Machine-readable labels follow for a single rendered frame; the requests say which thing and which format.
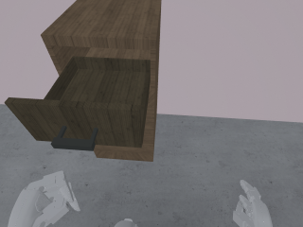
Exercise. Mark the right robot hand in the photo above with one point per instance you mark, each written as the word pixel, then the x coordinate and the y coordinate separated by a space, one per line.
pixel 256 212

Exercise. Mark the drawer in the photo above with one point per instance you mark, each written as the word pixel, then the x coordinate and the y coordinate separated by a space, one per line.
pixel 110 94

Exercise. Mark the handle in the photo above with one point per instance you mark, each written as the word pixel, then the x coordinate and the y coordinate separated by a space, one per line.
pixel 74 143

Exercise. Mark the left robot hand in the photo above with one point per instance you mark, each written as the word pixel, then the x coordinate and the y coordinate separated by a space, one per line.
pixel 32 202

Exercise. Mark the cabinet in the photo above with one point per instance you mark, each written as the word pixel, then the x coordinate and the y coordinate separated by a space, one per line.
pixel 116 29

